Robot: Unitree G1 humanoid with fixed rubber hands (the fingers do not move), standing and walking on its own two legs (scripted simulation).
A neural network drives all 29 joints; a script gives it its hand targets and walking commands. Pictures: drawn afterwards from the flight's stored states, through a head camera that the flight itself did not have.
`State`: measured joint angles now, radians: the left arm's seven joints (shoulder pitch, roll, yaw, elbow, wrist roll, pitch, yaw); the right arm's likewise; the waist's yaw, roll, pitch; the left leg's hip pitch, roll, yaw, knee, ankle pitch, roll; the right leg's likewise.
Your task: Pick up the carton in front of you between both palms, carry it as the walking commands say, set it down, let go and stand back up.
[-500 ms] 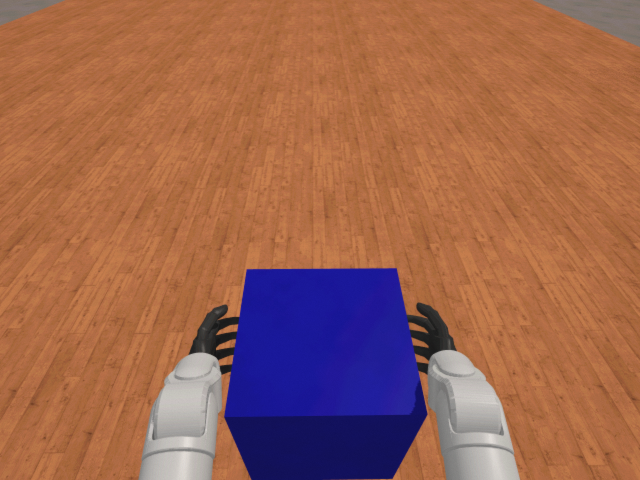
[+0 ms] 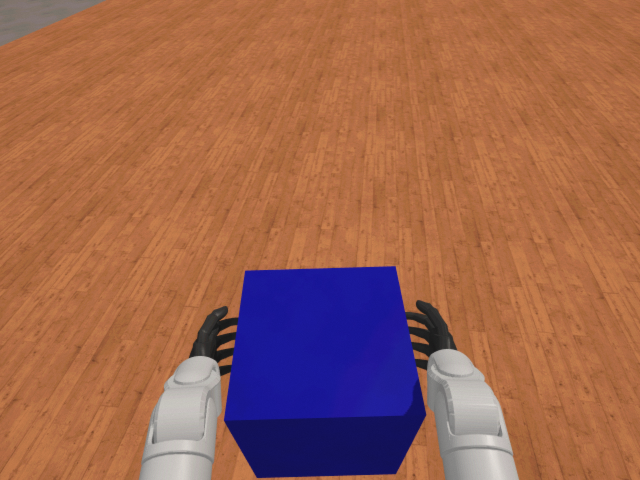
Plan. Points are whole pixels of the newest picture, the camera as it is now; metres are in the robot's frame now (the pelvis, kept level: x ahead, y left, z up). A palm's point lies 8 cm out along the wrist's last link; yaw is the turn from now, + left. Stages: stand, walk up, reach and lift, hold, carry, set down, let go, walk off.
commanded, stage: hold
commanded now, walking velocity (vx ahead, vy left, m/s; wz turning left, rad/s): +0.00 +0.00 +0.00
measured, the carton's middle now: (323, 376) +0.30 +0.01 -0.05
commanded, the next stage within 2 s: set down in 0.58 s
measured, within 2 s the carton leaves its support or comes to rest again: neither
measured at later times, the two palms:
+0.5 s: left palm (233, 364) +0.27 +0.12 +0.04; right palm (470, 357) +0.28 -0.18 +0.03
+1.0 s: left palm (234, 351) +0.32 +0.13 -0.01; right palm (439, 338) +0.34 -0.17 -0.02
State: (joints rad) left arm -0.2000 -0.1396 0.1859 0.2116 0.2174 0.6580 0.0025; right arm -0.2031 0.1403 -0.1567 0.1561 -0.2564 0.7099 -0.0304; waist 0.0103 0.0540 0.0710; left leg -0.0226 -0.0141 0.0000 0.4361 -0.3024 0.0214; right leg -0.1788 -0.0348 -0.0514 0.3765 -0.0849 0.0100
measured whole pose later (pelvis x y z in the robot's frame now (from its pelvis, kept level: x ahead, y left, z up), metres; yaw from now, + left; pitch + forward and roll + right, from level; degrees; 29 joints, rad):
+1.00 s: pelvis -0.02 -0.03 -0.02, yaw +4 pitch -1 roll +0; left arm -0.61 -0.22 0.58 0.60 0.48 0.42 -0.05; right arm -0.62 0.16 -0.52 0.57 -0.43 0.48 0.05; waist -0.02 0.07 0.14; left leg -0.31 -0.02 -0.09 0.70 -0.38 -0.01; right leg -0.44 0.02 -0.02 0.62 -0.18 -0.03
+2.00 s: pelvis -0.07 -0.02 -0.26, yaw +8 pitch +47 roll +4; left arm -1.16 0.05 0.40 0.74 0.15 0.29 0.06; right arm -1.08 -0.01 -0.49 0.58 -0.24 0.34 -0.06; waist -0.06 0.06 -0.06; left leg -1.92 -0.10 -0.02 1.72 -0.63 -0.03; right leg -2.08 0.01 0.06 1.61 -0.36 0.01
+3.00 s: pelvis -0.08 +0.00 -0.38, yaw +7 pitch +42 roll -2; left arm -1.63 0.28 0.04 1.08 -0.04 0.26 0.14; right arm -1.50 -0.26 -0.52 0.93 -0.11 0.26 0.02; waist -0.16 0.03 0.36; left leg -2.19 -0.18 -0.02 2.19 -0.72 -0.01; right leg -2.32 -0.04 0.04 2.02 -0.43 0.06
